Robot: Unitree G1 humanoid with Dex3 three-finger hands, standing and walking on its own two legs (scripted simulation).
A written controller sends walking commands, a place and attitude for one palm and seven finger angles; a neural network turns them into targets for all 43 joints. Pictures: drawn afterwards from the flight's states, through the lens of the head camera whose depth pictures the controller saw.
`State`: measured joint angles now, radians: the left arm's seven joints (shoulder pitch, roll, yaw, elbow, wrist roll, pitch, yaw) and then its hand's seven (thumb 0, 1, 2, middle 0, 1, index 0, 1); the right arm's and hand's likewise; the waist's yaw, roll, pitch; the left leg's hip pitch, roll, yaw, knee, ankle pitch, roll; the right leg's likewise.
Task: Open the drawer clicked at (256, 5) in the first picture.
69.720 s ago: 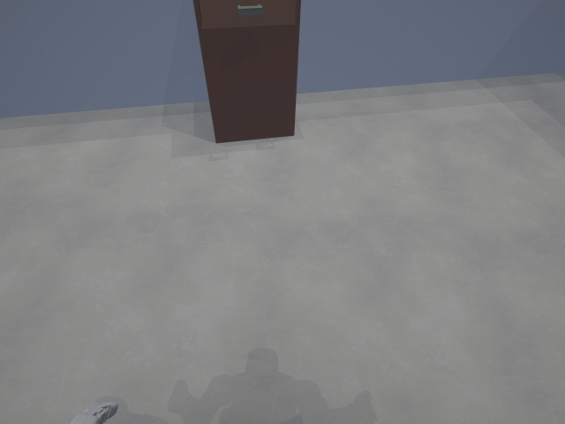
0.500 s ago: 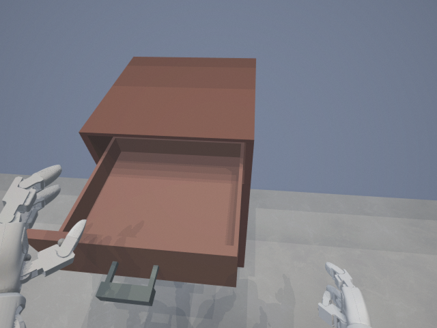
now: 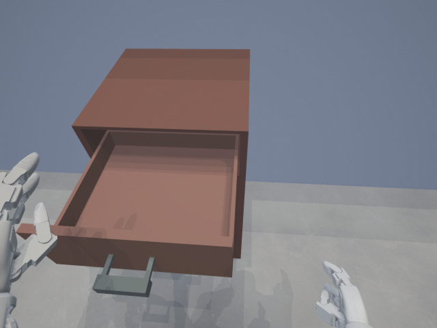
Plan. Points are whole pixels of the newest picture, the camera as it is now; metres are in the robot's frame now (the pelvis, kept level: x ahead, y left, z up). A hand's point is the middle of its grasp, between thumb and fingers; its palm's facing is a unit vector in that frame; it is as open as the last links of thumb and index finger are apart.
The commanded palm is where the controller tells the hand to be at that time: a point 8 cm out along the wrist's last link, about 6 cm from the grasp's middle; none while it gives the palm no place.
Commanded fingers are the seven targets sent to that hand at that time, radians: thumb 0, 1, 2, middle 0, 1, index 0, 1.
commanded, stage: step back with the hand held close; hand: left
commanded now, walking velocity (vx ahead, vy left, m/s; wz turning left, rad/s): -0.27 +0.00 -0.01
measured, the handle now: (126, 273) +0.23 +0.22 -0.06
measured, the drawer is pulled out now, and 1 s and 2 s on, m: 0.30 0.30 0.30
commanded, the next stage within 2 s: stop stepping back and stand still in 1.30 s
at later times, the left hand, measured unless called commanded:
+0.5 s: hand (13, 286) +0.13 +0.26 +0.15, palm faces +0.33 -0.80 -0.50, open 7.4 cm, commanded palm +0.07 +0.31 +0.17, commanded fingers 0.00 0.90 0.90 -0.20 -0.30 -0.20 -0.30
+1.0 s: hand out of the picture +0.09 +0.23 +0.16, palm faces +0.32 -0.83 -0.46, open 7.4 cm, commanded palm +0.03 +0.28 +0.17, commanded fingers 0.00 0.90 0.90 -0.20 -0.30 -0.20 -0.30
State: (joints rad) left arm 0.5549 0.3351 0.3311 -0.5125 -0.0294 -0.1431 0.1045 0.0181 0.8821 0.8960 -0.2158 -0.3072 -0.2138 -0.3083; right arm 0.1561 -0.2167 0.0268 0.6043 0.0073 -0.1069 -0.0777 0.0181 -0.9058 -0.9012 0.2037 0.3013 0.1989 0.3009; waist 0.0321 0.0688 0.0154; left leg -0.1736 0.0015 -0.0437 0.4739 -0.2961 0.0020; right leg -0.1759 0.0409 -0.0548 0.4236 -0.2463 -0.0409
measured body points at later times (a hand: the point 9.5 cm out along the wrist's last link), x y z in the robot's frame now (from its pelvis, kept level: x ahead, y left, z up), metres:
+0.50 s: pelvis -0.06 +0.03 -0.01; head -0.03 +0.03 +0.44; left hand +0.11 +0.30 +0.18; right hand +0.14 -0.20 -0.07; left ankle -0.03 +0.12 -0.74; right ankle -0.01 -0.09 -0.74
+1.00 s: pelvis -0.12 +0.00 -0.01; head -0.08 +0.02 +0.43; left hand +0.07 +0.27 +0.18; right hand +0.05 -0.22 -0.09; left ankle -0.03 +0.12 -0.74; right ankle -0.17 -0.11 -0.74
